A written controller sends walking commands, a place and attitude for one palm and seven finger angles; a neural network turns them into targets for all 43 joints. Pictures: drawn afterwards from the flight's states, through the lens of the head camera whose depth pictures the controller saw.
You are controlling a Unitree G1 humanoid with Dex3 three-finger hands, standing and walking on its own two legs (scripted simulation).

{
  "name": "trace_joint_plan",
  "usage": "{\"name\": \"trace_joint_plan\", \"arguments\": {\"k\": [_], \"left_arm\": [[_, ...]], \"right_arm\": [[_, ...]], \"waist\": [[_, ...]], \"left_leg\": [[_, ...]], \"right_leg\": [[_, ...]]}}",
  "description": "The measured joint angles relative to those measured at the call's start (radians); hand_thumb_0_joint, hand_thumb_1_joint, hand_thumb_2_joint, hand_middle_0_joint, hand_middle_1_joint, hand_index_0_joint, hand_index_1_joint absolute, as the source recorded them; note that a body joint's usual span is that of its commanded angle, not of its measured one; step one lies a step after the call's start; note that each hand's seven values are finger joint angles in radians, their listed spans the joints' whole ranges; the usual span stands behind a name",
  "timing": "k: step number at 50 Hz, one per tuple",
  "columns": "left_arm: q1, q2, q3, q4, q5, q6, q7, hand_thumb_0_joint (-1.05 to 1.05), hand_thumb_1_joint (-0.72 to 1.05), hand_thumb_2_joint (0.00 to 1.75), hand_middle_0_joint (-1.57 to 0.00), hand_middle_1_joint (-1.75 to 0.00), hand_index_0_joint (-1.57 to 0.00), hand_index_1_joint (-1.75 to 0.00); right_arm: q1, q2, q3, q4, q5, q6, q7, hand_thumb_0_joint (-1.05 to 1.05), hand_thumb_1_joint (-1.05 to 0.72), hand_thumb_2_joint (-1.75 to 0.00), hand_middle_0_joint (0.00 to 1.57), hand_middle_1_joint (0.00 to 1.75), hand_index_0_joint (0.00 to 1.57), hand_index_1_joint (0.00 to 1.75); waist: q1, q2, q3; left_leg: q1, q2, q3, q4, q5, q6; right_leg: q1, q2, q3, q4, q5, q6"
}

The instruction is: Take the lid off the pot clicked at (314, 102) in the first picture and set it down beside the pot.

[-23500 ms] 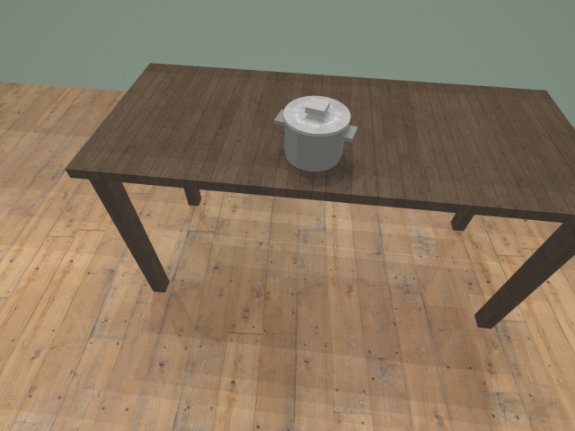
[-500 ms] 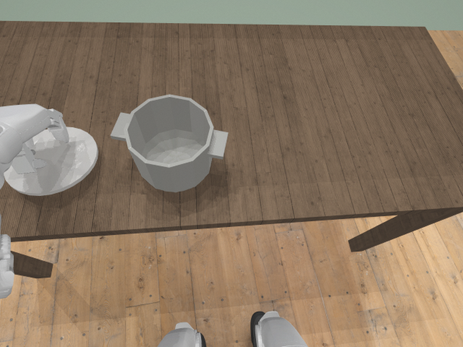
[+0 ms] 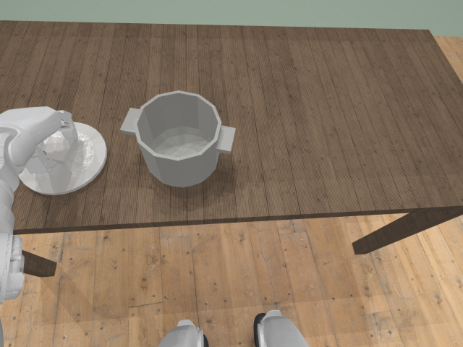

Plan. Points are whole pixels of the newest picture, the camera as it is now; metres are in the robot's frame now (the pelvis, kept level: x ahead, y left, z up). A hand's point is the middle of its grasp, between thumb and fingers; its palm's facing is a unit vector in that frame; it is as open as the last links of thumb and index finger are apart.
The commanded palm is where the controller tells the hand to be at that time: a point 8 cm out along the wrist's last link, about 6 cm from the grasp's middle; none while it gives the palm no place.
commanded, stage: open the fingers wide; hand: left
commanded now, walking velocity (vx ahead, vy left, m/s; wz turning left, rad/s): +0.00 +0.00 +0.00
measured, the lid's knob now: (58, 150) +0.48 +0.31 -0.03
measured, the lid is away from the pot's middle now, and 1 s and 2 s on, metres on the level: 0.23 0.23 0.23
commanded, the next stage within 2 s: raise the empty hand in 0.78 s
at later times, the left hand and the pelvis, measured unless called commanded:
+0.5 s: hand (43, 152) +0.45 +0.31 +0.01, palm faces -0.47 -0.08 -0.88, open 9.7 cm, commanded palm +0.47 +0.30 +0.06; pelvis +0.00 +0.00 +0.00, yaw +0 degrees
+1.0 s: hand (40, 153) +0.45 +0.31 +0.01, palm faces -0.48 -0.07 -0.88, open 10.9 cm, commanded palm +0.47 +0.30 +0.07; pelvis +0.00 +0.00 +0.00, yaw +0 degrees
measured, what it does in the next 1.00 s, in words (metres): stands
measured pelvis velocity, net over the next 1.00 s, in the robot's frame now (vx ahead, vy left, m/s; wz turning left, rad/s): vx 0.00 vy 0.00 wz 0.00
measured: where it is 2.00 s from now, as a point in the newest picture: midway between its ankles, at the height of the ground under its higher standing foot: outside the picture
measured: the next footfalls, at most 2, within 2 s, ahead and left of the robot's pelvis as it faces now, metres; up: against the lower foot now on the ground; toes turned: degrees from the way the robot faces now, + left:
none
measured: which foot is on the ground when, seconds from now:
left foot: down 0.00-1.00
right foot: down 0.00-1.00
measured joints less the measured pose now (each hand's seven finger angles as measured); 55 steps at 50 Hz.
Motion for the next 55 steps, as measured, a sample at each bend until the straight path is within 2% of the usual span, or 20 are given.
{"name": "trace_joint_plan", "arguments": {"k": [4, 10, 14, 23, 30, 41, 52, 55], "left_arm": [[-0.016, -0.005, -0.016, 0.013, -0.001, 0.013, -0.001, 0.03, 0.25, 0.85, -0.71, -1.03, -0.52, -0.93], [-0.015, -0.003, -0.013, 0.0, 0.004, 0.018, -0.008, 0.02, 0.25, 0.78, -0.63, -1.02, -0.51, -0.96], [0.0, -0.008, -0.001, -0.007, -0.008, 0.01, -0.01, 0.02, 0.25, 0.72, -0.57, -1.01, -0.5, -0.98], [0.027, -0.011, 0.013, -0.029, -0.005, 0.005, 0.004, 0.01, 0.19, 0.59, -0.44, -1.0, -0.41, -0.99], [0.031, -0.016, 0.0, -0.013, -0.007, 0.013, 0.007, 0.0, 0.13, 0.49, -0.35, -0.98, -0.34, -0.98], [0.019, -0.012, -0.003, 0.002, -0.01, 0.01, 0.01, 0.0, 0.1, 0.46, -0.31, -0.97, -0.31, -0.98], [0.037, -0.001, 0.018, -0.073, -0.005, 0.006, -0.014, 0.0, 0.09, 0.46, -0.31, -0.97, -0.31, -0.97], [0.041, -0.005, 0.026, -0.081, -0.025, 0.001, -0.009, 0.0, 0.09, 0.46, -0.31, -0.97, -0.31, -0.97]], "right_arm": [[-0.002, -0.002, 0.003, -0.003, 0.002, -0.005, 0.0, 0.0, -0.9, -0.9, 0.2, 0.3, 0.21, 0.3], [0.004, -0.004, 0.001, -0.008, 0.001, -0.011, -0.003, 0.0, -0.9, -0.9, 0.2, 0.3, 0.21, 0.3], [0.01, -0.003, 0.0, -0.002, -0.001, -0.005, -0.002, 0.0, -0.9, -0.9, 0.2, 0.3, 0.21, 0.3], [0.018, 0.002, -0.004, 0.004, -0.004, 0.005, 0.004, 0.0, -0.9, -0.9, 0.2, 0.3, 0.21, 0.3], [0.012, 0.002, -0.004, 0.005, 0.0, 0.01, 0.011, 0.0, -0.9, -0.9, 0.2, 0.3, 0.21, 0.3], [-0.004, -0.002, 0.003, -0.001, 0.004, 0.002, 0.007, 0.0, -0.9, -0.9, 0.2, 0.3, 0.21, 0.3], [0.005, -0.004, -0.008, 0.002, 0.0, -0.003, -0.006, 0.0, -0.9, -0.9, 0.2, 0.3, 0.21, 0.3], [0.011, -0.003, -0.011, 0.01, 0.001, 0.003, -0.004, 0.0, -0.9, -0.9, 0.2, 0.3, 0.21, 0.3]], "waist": [[0.0, -0.001, 0.0], [-0.002, 0.002, 0.004], [0.0, 0.002, 0.0], [-0.001, 0.002, -0.003], [0.005, 0.002, -0.002], [0.006, -0.006, 0.001], [0.006, -0.001, 0.007], [0.012, 0.004, -0.002]], "left_leg": [[-0.001, -0.001, 0.001, 0.003, 0.0, 0.002], [-0.005, -0.002, 0.0, 0.006, -0.001, 0.002], [0.003, -0.002, 0.003, 0.0, -0.001, 0.004], [0.018, 0.0, 0.002, -0.01, -0.001, 0.001], [0.026, -0.001, 0.003, -0.015, -0.001, 0.001], [0.025, -0.002, 0.001, -0.013, 0.0, 0.0], [0.036, -0.001, -0.008, -0.023, 0.004, -0.006], [0.058, -0.001, -0.007, -0.039, 0.007, -0.006]], "right_leg": [[-0.001, -0.001, 0.001, 0.003, -0.001, 0.001], [-0.004, -0.002, 0.001, 0.004, -0.001, -0.002], [0.002, -0.001, 0.004, -0.001, 0.001, 0.004], [0.017, 0.001, 0.004, -0.012, 0.001, -0.001], [0.025, 0.001, 0.005, -0.014, 0.0, 0.0], [0.022, 0.001, 0.004, -0.007, -0.002, 0.005], [0.038, 0.002, -0.004, -0.022, 0.002, 0.003], [0.059, 0.002, -0.002, -0.038, 0.005, 0.003]]}}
